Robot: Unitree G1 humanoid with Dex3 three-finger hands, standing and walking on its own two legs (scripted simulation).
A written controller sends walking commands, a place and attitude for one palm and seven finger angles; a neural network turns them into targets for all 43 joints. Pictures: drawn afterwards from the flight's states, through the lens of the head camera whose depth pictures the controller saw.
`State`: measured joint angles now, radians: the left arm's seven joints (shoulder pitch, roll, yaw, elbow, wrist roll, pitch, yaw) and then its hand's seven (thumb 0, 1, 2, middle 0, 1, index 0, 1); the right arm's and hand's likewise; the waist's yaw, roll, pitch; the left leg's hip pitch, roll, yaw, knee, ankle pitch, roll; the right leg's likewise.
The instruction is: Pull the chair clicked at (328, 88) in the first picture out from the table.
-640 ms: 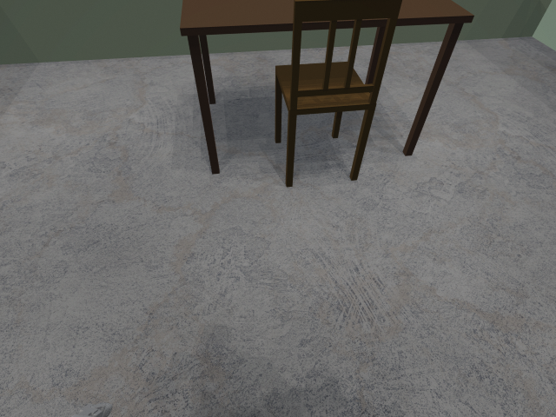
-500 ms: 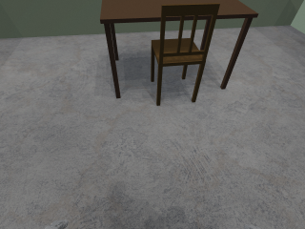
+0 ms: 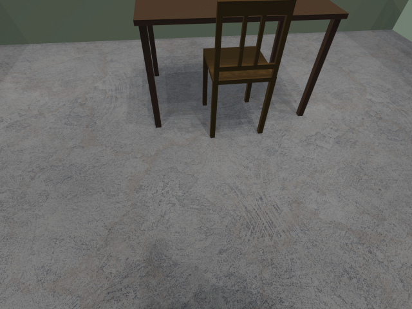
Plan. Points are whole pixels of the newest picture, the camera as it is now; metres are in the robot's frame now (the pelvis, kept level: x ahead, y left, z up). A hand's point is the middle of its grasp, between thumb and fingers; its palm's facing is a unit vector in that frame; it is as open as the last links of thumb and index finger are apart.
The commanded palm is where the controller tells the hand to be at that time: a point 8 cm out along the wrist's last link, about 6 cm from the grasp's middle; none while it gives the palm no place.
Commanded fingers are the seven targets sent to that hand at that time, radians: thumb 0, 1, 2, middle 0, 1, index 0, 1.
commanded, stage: stand and wait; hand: left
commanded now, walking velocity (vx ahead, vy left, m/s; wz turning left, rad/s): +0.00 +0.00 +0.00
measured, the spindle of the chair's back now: (242, 42) +1.37 -0.12 -0.10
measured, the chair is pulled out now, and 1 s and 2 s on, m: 0.00 0.00 0.00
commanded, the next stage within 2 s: look at it before walking up in 0.18 s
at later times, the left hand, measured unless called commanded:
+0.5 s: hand out of the picture +0.07 +0.24 -0.15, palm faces -0.04 -0.94 -0.33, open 7.4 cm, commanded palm none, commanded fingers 0.00 0.90 0.90 -0.20 -0.30 -0.20 -0.30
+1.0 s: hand out of the picture +0.07 +0.24 -0.16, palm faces -0.04 -0.94 -0.33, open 7.4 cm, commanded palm none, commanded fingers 0.00 0.90 0.90 -0.20 -0.30 -0.20 -0.30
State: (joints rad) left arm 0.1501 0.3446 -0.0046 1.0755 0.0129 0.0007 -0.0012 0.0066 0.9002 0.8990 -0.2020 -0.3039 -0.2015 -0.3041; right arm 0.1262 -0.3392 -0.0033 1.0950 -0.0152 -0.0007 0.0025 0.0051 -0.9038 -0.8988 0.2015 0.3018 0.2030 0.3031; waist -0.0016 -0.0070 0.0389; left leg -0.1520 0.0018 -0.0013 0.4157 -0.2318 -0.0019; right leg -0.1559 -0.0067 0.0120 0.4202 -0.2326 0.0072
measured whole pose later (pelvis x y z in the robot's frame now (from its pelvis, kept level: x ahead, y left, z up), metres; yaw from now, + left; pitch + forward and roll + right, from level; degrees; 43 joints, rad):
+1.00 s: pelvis +0.00 +0.00 +0.00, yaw -1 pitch -1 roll +0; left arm 0.15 0.34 0.00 1.08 0.02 0.00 0.00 0.01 0.90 0.90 -0.20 -0.30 -0.20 -0.30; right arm 0.11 -0.33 0.00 1.10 -0.01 0.00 0.00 0.00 -0.90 -0.90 0.20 0.30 0.20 0.30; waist 0.01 0.00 0.04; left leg -0.15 0.02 0.02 0.38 -0.21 -0.01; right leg -0.16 0.01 0.03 0.39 -0.21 0.00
